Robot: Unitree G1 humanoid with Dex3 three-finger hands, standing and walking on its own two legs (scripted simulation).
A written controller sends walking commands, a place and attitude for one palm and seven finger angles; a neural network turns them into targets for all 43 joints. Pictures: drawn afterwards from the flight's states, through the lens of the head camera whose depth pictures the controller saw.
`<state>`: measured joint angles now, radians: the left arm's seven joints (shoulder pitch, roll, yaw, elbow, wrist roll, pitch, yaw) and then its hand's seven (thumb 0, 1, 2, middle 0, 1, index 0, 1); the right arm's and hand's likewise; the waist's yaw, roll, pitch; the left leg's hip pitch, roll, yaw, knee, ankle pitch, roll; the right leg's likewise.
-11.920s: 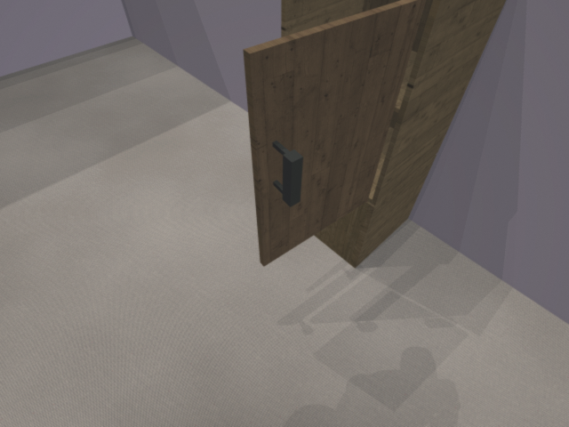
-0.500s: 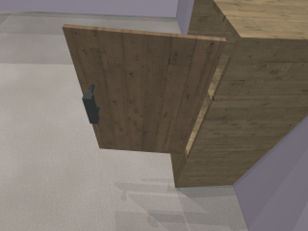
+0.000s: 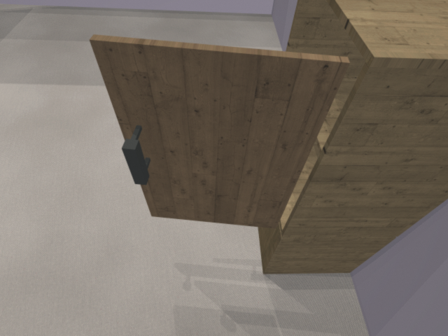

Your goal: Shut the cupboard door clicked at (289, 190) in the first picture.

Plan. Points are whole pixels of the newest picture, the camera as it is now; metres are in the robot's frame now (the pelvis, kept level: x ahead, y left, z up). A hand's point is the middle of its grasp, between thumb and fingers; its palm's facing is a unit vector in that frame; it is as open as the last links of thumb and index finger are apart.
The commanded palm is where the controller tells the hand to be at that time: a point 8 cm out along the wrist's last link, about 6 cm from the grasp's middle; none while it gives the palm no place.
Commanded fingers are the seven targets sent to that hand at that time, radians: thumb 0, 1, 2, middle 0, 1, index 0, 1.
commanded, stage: come to a stop and stand still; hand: left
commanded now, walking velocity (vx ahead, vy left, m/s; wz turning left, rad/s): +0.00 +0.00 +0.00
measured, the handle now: (139, 155) +0.46 +0.22 +0.01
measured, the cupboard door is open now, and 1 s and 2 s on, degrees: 84 84 84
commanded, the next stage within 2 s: look again from close up in 0.94 s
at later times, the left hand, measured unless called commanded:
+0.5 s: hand out of the picture -0.02 +0.15 -0.16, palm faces +0.01 -0.97 -0.26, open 7.4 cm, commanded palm none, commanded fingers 0.00 0.90 0.90 -0.20 -0.30 -0.20 -0.30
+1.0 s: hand out of the picture +0.00 +0.11 -0.16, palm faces +0.00 -0.97 -0.22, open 7.3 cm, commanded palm none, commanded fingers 0.00 0.90 0.90 -0.20 -0.30 -0.20 -0.30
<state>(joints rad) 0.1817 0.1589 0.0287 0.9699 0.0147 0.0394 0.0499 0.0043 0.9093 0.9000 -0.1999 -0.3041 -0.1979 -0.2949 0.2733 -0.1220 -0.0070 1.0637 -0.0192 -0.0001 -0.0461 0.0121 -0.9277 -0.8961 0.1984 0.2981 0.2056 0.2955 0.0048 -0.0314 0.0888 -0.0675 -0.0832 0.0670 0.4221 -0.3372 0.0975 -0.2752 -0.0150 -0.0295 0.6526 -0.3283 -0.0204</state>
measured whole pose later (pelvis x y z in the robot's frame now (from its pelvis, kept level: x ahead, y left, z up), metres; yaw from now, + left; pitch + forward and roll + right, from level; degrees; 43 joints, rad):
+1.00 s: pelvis -0.02 -0.07 +0.01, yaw -1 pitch -1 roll +1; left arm 0.25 0.17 -0.01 1.11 0.00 -0.03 0.03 0.01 0.92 0.90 -0.20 -0.30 -0.20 -0.30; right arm 0.34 -0.14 0.03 1.15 -0.01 -0.02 -0.03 0.00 -0.91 -0.90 0.20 0.30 0.20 0.30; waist -0.01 0.01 0.03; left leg -0.09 0.01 0.05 0.39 -0.29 -0.01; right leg -0.20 0.08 -0.05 0.41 -0.20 -0.10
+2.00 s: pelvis -0.02 -0.03 +0.00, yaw +0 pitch +1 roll +1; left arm 0.25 0.19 0.04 1.05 0.02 0.01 0.04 0.00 0.91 0.90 -0.20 -0.30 -0.20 -0.30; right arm 0.34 -0.15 0.00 1.09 -0.02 0.01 -0.02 0.00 -0.91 -0.90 0.20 0.30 0.20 0.30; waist 0.02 -0.03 0.02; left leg -0.14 -0.04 0.07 0.44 -0.32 0.04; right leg -0.26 0.02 -0.04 0.50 -0.25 -0.05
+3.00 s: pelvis -0.03 -0.02 +0.00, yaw -2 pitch -1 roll +0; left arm 0.31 0.14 -0.03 1.10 0.01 -0.01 0.03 0.00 0.91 0.90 -0.20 -0.30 -0.20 -0.29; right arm 0.32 -0.16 0.04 1.10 -0.01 -0.02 -0.02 0.00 -0.92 -0.90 0.20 0.30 0.20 0.30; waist 0.00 0.02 0.04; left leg -0.11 -0.04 0.10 0.42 -0.30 0.06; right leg -0.22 0.02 -0.02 0.48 -0.24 -0.04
